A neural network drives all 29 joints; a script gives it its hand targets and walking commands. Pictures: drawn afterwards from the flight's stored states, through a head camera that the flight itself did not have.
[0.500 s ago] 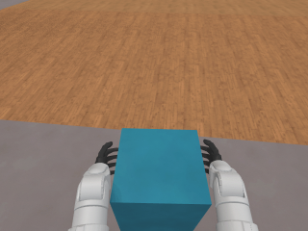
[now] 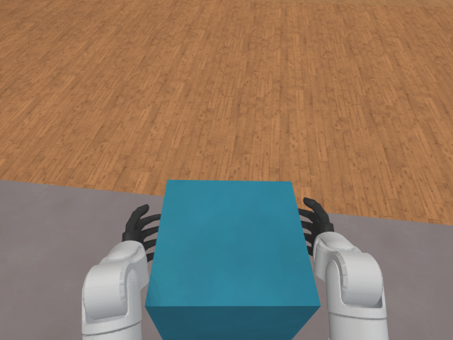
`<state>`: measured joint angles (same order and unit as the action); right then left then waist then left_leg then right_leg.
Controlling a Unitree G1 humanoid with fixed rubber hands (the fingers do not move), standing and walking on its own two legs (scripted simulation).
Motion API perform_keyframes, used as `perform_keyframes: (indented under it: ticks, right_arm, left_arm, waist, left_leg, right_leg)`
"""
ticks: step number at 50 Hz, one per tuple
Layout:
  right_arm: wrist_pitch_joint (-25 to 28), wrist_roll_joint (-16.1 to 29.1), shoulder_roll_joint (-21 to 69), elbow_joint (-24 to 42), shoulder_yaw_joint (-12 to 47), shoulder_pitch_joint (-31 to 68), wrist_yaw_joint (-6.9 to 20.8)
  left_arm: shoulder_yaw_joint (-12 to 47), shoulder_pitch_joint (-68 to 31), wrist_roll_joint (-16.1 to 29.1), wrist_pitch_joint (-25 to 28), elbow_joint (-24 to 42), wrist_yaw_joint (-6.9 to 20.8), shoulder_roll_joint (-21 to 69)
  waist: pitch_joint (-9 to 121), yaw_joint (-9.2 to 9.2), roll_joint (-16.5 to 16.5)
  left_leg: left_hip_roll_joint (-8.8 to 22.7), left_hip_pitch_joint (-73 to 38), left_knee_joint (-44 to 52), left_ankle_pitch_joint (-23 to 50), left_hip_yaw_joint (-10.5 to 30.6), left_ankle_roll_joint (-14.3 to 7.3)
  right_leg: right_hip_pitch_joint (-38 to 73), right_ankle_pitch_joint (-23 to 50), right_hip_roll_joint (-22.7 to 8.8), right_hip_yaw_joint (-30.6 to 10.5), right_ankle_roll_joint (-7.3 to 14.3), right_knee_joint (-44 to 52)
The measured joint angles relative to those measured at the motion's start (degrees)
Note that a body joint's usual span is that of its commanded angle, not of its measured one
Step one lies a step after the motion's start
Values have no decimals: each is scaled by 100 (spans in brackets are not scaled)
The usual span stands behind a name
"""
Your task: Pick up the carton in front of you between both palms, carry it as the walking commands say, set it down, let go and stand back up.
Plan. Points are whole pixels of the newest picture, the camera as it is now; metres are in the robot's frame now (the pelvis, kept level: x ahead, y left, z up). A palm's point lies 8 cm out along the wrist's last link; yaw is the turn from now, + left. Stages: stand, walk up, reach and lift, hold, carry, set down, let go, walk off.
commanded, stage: carry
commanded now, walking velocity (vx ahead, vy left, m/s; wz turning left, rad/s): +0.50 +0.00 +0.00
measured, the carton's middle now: (227, 269) +0.26 +0.01 +0.01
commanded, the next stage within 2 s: none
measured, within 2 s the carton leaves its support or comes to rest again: neither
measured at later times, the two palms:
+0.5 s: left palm (185, 138) +0.56 +0.11 +0.07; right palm (306, 132) +0.59 -0.18 +0.06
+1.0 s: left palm (182, 65) +0.92 +0.16 +0.09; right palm (274, 63) +0.91 -0.14 +0.10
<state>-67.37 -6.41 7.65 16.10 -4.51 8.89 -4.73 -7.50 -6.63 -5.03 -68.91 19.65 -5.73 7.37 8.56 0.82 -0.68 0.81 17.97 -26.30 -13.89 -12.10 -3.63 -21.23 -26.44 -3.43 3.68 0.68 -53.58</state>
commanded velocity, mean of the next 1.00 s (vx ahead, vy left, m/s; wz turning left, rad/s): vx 0.50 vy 0.00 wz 0.00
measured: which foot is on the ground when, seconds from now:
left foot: down 0.00-0.32, up 0.34-0.76, down 0.78-1.00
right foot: up 0.00-0.28, down 0.30-0.82, up 0.84-1.00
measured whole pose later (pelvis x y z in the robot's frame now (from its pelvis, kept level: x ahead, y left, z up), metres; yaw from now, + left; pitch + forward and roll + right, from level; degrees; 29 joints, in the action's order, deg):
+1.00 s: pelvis +0.64 +0.01 +0.01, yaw -1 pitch +4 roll -1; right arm -69.9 -5.0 7.9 23.6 -7.1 10.9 -5.3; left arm -6.2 -10.5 -5.9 -71.0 24.5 -5.6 7.8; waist 0.6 -1.2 -0.3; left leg 1.8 14.6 -20.5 -10.5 -14.3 -4.8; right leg -30.7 -15.1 -5.9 4.0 0.8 -61.4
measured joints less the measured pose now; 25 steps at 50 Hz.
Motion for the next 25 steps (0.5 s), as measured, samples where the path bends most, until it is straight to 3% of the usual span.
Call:
perform_keyframes:
  ticks: [2, 4, 9, 13, 15, 17, 20, 22, 25]
  right_arm:
    - [-173, 21, -5, 107, -25, -43, -45]
    - [-281, 40, -3, 208, -85, -17, -70]
    - [-318, 91, 21, 303, -245, 177, -75]
    - [-311, 104, 34, 307, -263, 253, -87]
    - [-312, 98, 34, 344, -293, 264, -84]
    - [-241, 94, 2, 272, -386, 275, -65]
    - [-188, 69, 28, 175, -440, 179, -51]
    - [-156, 62, 12, 162, -349, 112, -48]
    - [-40, 64, 2, 204, -211, 44, -44]
  left_arm:
    - [11, -41, 26, -126, -31, -1, 2]
    - [29, -117, 31, -189, -34, -2, 9]
    - [36, -305, -18, -202, 34, -2, 32]
    - [33, -325, -45, -201, 100, -1, 36]
    - [37, -377, -47, -189, 79, 4, 44]
    - [96, -451, -80, -46, -143, 20, 58]
    - [150, -398, -90, 38, -335, 24, 53]
    - [164, -270, -73, 72, -284, 24, 37]
    - [157, -110, -39, 167, -113, 25, 17]
  waist:
    - [-49, -50, 80]
    - [-110, -115, 123]
    - [-206, -232, 128]
    - [-249, -252, 150]
    - [-285, -231, 189]
    - [-365, -129, 339]
    - [-560, -71, 246]
    - [-665, -34, 190]
    - [-749, 29, 120]
  left_leg:
    - [24, -301, 289, -54, 37, 67]
    - [35, -635, 636, -33, 75, 115]
    - [94, -1413, 1152, -249, 149, 268]
    - [217, -1994, 1061, -798, 194, 505]
    - [373, -2065, 403, -1329, 274, 616]
    - [614, -1441, -1335, -1405, 532, 566]
    - [455, -97, -3683, -1058, 932, 389]
    - [450, 576, -4030, -671, 885, 314]
    - [495, 1256, -3598, -275, 760, 296]
  right_leg:
    - [-510, 270, -38, 144, 15, -363]
    - [-886, 626, -106, 239, -31, -124]
    - [-1332, 1483, -181, 402, -124, 1333]
    - [-1126, 2056, -82, 727, -20, 2293]
    - [-758, 2159, 33, 956, 106, 2632]
    - [-743, 2042, 121, 1111, 408, 2185]
    - [-380, 1642, 96, 1167, 471, 2326]
    - [-27, 1652, 107, 1160, 414, 2719]
    - [484, 1628, 120, 1092, 381, 3236]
